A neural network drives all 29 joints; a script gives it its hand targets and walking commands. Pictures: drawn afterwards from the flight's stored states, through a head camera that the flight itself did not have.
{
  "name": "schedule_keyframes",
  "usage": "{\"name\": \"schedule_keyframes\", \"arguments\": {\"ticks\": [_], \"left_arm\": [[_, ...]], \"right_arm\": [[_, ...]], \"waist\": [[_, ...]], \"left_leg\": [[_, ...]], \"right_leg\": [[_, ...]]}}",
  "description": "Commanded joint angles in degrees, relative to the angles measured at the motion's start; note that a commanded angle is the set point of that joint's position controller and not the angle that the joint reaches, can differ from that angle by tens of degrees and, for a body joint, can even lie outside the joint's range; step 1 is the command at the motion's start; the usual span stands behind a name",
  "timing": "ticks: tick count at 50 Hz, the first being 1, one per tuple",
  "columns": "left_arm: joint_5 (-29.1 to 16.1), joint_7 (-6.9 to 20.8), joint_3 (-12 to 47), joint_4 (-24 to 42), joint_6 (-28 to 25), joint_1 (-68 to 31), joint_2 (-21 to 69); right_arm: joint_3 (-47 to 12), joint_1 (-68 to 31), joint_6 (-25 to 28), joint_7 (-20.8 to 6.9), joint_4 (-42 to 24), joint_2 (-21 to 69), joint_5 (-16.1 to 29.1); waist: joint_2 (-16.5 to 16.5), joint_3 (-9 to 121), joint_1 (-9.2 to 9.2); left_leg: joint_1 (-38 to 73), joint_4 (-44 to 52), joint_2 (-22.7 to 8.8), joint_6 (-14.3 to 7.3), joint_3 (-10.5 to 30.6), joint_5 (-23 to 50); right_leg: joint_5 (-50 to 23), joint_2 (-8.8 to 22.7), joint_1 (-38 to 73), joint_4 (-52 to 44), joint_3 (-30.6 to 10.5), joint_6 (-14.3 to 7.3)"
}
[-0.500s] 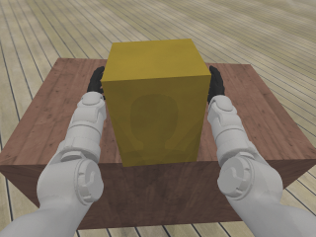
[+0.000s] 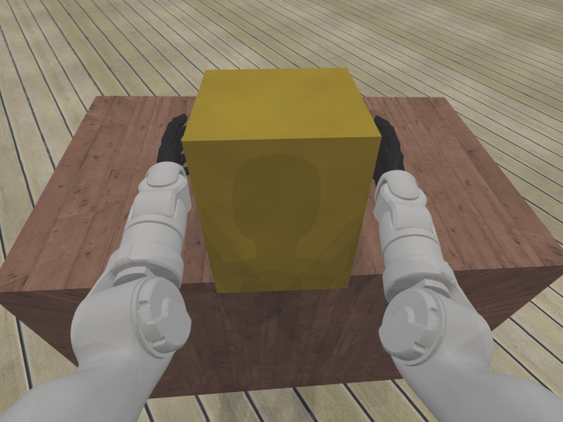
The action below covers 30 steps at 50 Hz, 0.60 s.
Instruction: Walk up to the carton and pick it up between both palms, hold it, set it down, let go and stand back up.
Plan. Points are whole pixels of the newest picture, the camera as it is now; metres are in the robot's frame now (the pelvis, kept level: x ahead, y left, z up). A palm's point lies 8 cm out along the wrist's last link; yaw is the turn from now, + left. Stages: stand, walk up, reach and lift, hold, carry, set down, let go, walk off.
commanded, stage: set down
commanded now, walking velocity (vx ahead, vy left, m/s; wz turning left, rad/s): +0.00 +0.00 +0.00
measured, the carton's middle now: (279, 183) +0.46 -0.04 +0.10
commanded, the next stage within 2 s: none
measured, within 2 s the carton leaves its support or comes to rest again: rests again in 0.96 s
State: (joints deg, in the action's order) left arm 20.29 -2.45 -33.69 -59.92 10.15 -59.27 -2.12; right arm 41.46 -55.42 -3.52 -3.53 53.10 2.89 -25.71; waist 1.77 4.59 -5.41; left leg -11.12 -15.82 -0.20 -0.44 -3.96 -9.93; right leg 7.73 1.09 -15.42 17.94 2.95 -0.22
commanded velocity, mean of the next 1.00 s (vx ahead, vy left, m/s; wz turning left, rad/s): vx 0.00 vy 0.00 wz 0.00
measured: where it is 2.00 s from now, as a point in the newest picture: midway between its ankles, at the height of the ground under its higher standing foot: outside the picture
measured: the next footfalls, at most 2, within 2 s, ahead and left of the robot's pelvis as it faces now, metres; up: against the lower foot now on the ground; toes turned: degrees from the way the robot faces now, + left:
none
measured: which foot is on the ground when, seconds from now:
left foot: down 0.00-1.00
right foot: down 0.00-1.00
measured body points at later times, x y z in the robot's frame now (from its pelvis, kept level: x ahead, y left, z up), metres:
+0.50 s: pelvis +0.01 +0.00 +0.00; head +0.04 +0.01 +0.45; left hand +0.48 +0.12 +0.14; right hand +0.44 -0.19 +0.14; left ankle -0.03 +0.11 -0.75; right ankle +0.01 -0.11 -0.75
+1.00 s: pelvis +0.01 +0.01 +0.00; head +0.04 +0.01 +0.45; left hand +0.47 +0.13 +0.13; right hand +0.43 -0.19 +0.14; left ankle -0.03 +0.11 -0.75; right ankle +0.01 -0.11 -0.75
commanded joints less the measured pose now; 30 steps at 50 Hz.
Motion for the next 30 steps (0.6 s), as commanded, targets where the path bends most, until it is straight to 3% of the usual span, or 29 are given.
{"name": "schedule_keyframes", "arguments": {"ticks": [1,12,18,30], "left_arm": [[-0.4,5.1,7.8,4.6,-3.2,-35.0,18.0],[1.2,5.3,8.5,5.0,-2.7,-27.5,20.9],[1.7,5.7,8.9,5.2,-2.6,-24.4,21.5],[2.7,6.2,8.0,5.2,-2.7,-23.2,21.1]], "right_arm": [[-12.4,-31.0,1.6,-7.0,0.1,21.4,0.2],[-13.3,-26.6,3.2,-6.9,0.1,21.1,0.0],[-14.5,-24.5,3.4,-6.7,-0.7,21.4,0.1],[-13.6,-22.1,2.8,-7.2,-1.9,21.1,-1.4]], "waist": [[-1.2,26.2,1.52],[-2.1,24.3,0.97],[-2.1,22.5,1.09],[-1.8,20.4,1.33]], "left_leg": [[5.4,0.4,0.4,1.7,-0.9,8.5],[9.6,-2.9,0.0,2.8,-0.2,18.7],[8.9,-2.7,0.1,2.5,0.0,19.0],[8.1,-0.8,0.0,1.8,-0.1,14.2]], "right_leg": [[-22.2,-0.8,15.4,2.7,3.2,5.5],[-28.2,-1.5,13.1,2.9,4.1,5.0],[-29.4,-1.3,13.8,3.3,3.7,5.1],[-23.6,-1.2,13.3,1.8,3.8,5.0]]}}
